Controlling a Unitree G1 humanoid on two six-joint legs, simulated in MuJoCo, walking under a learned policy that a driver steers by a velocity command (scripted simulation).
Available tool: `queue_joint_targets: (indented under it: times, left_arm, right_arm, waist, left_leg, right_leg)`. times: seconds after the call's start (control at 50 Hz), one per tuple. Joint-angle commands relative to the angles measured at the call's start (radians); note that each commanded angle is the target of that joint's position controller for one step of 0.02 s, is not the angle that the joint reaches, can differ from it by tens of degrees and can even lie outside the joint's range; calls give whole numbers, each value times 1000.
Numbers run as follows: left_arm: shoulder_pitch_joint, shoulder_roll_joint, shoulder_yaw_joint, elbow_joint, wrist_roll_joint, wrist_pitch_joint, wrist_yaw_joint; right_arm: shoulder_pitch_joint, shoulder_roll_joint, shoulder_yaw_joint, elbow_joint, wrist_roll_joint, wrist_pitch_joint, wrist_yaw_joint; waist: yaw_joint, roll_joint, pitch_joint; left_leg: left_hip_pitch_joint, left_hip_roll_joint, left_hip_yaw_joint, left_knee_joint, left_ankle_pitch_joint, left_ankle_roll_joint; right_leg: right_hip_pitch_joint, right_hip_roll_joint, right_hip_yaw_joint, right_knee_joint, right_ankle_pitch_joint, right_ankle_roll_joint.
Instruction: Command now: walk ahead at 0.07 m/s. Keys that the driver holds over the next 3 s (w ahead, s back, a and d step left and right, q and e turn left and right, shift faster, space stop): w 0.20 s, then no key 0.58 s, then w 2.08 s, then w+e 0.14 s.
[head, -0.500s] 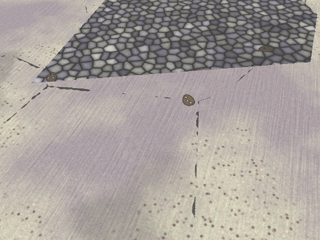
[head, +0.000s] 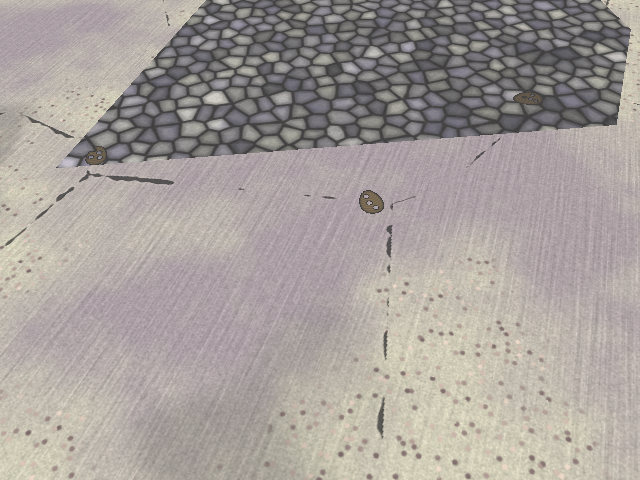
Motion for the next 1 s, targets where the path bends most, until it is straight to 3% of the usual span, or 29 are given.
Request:
queue_joint_targets:
  times: [0.02, 0.04, 0.08, 0.1, 0.14, 0.18, 0.26, 0.32, 0.34, 0.36, 0.38, 0.4, 0.42, 0.44, 0.48, 0.54, 0.58, 0.64, 0.66, 0.7, 0.72, 0.76, 0.78, 0.82, 0.84, 0.88, 0.92, 0.96, 1.0]
  left_arm:
    - [65, 104, 19, -6, 3, -3, 2]
    - [81, 135, 32, -4, 3, 3, 1]
    - [142, 165, 52, 6, 2, 14, -2]
    - [166, 166, 59, 13, 3, 13, -2]
    - [195, 154, 65, 18, 16, -1, -5]
    - [193, 153, 70, 13, 15, -22, -9]
    - [189, 136, 66, 14, 19, -47, -7]
    - [174, 133, 58, 16, 5, -44, -10]
    - [183, 115, 48, 17, 5, -48, -12]
    - [186, 84, 35, 1, 5, -54, -15]
    - [256, 22, 21, -9, -8, -47, -9]
    - [219, 86, 41, -5, 11, -25, -3]
    - [188, 66, 39, -10, 21, -17, -6]
    - [165, 34, 30, -9, 22, -15, -12]
    - [162, 33, 30, -5, 17, -8, -16]
    - [176, 18, 23, 13, 4, 12, -7]
    - [134, 18, 19, 7, 0, 24, 2]
    - [105, 21, 16, 11, -3, 35, 8]
    - [99, 17, 12, 14, 1, 33, 7]
    - [74, 62, 15, 3, 18, 20, 5]
    - [49, 89, 23, 17, 3, 18, 3]
    - [41, 34, 15, 21, -1, 8, -2]
    - [41, 34, 16, 23, -2, 5, 1]
    - [61, 42, 22, 32, 0, -1, 6]
    - [59, 52, 30, 28, 3, -1, 4]
    - [23, 44, 36, 0, 16, -2, -9]
    - [-52, 16, 31, -52, 30, -16, -23]
    - [-121, 38, 41, -99, 25, -37, -35]
    - [-134, 59, 54, -125, 16, -56, -48]
  right_arm:
    - [47, -80, -9, -8, -4, -1, -3]
    - [39, -86, -13, -18, -8, 0, -1]
    - [-9, -84, -17, -53, -26, -2, 11]
    - [-34, -71, -14, -73, -38, -8, 20]
    - [-77, -78, -20, -110, -38, -27, 31]
    - [-79, -83, -28, -127, -34, -47, 43]
    - [-97, -61, -31, -160, -14, -65, 46]
    - [39, -47, -37, -119, -1, -64, 28]
    - [107, -77, -49, -100, -7, -68, 19]
    - [206, -151, -67, -88, -21, -76, 12]
    - [285, -261, -90, -78, -14, -65, 10]
    - [275, -200, -76, -66, 1, -57, 16]
    - [181, -158, -62, -93, 2, -59, 20]
    - [107, -123, -49, -115, -3, -62, 19]
    - [39, -66, -23, -127, -9, -68, 7]
    - [70, -62, -5, -110, -17, -78, 1]
    - [84, -79, -3, -105, -15, -72, -2]
    - [81, -74, 0, -101, -5, -55, -1]
    - [74, -74, -2, -99, 0, -50, 0]
    - [93, -66, -6, -98, 0, -45, 2]
    - [153, -22, -4, -83, 4, -36, 5]
    - [154, -28, -8, -64, -4, -31, -2]
    - [155, -31, -9, -62, -5, -33, -3]
    - [167, -49, -20, -57, -8, -34, 0]
    - [174, -62, -29, -56, -7, -32, 2]
    - [218, -89, -47, -49, -9, -25, 7]
    - [286, -112, -63, -32, -9, -26, 8]
    - [311, -109, -67, -29, -25, -41, 12]
    - [300, -121, -73, -35, -30, -59, 14]
  waist:
    - [8, -28, 27]
    - [17, -61, 41]
    - [50, -132, 115]
    - [61, -143, 161]
    - [63, -93, 201]
    - [45, -51, 176]
    - [31, -89, 127]
    - [-26, -86, 59]
    - [-51, -53, 24]
    - [-84, 43, -39]
    - [-84, 246, -110]
    - [-68, 151, -89]
    - [-28, 80, -19]
    - [-7, 48, 12]
    - [41, 72, 16]
    - [55, 75, -28]
    - [42, 83, -34]
    - [42, 86, -21]
    - [53, 64, -3]
    - [29, 19, 37]
    - [-15, -84, 91]
    - [5, -76, 110]
    - [5, -71, 86]
    - [1, -39, 36]
    - [-5, -8, 40]
    - [-32, 76, 127]
    - [-60, 125, 209]
    - [-75, 99, 217]
    - [-60, 72, 178]
  left_leg:
    - [-18, 79, -64, -8, -25, 32]
    - [-68, 42, -29, 56, -139, 40]
    - [-243, -8, 53, 226, -282, 48]
    - [-303, 20, 84, 311, -273, 49]
    - [-440, 77, 79, 458, -281, 46]
    - [-498, 104, 77, 489, -250, 37]
    - [-339, 72, 135, 331, -188, 24]
    - [-36, 12, 186, 161, 5, 41]
    - [88, 24, 151, 106, 38, 48]
    - [214, 182, -24, 48, 120, 72]
    - [291, 423, -335, -45, 312, 212]
    - [189, 455, -389, -48, 361, 264]
    - [103, 414, -303, -49, 360, 257]
    - [40, 369, -217, -68, 376, 232]
    - [-26, 289, -84, -88, 497, 185]
    - [-8, 256, -3, -44, 670, 174]
    - [3, 250, -6, -38, 594, 174]
    - [-53, 239, -23, -47, 348, 152]
    - [-97, 225, -24, -55, 212, 125]
    - [-169, 174, -29, -77, -52, 73]
    - [-131, 122, 1, -104, -66, 61]
    - [-35, 126, 9, -64, 43, 56]
    - [1, 133, 8, -51, 104, 57]
    - [37, 118, 13, -40, -25, 78]
    - [32, 110, 4, -33, -190, 100]
    - [16, 177, -117, -102, -502, 158]
    - [55, 319, -281, -196, -612, 237]
    - [99, 380, -342, -225, -479, 280]
    - [181, 385, -300, -215, -315, 278]
  right_leg:
    - [-57, -138, 140, -106, -90, -16]
    - [-59, -144, 173, -124, -260, -38]
    - [-60, -247, 329, -216, -553, -122]
    - [-72, -315, 401, -253, -593, -166]
    - [-29, -376, 456, -284, -500, -213]
    - [46, -354, 398, -265, -356, -205]
    - [16, -269, 206, -155, 126, -156]
    - [-104, -224, 119, 8, 374, -90]
    - [-152, -187, 84, 109, 395, -54]
    - [-228, -129, 25, 280, 236, -7]
    - [-363, 7, -94, 550, -258, 36]
    - [-351, -30, -13, 699, -406, 32]
    - [-364, -58, 20, 751, -360, 29]
    - [-350, -84, 34, 725, -290, 31]
    - [-265, -112, 28, 611, -201, 46]
    - [-174, -89, -1, 446, -184, 62]
    - [-150, -80, -14, 334, -165, 64]
    - [-66, -84, -25, 186, -29, 59]
    - [-12, -95, -15, 94, 86, 56]
    - [49, -179, 76, 27, 192, 50]
    - [-45, -176, 85, 49, 178, 30]
    - [-104, -166, 78, 22, 169, 35]
    - [-95, -163, 76, 14, 192, 36]
    - [-80, -131, 51, 32, 52, 22]
    - [-106, -101, 25, 74, -82, 6]
    - [-266, -57, -16, 179, -255, -11]
    - [-432, -63, -83, 304, -224, -16]
    - [-519, -104, -52, 404, -220, -23]
    - [-571, -130, -28, 438, -216, -26]
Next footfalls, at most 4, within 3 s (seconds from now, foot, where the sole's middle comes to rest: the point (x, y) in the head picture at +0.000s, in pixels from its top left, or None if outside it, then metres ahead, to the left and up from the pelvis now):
0.36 left None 0.17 0.14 -0.78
0.68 right None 0.20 -0.06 -0.78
1.14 right None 0.35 -0.08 -0.78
1.64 left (304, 408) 0.69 0.08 -0.78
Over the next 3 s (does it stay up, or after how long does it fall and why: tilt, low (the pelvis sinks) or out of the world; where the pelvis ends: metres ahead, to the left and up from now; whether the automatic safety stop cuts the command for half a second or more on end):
stays up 1.27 0.02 0.00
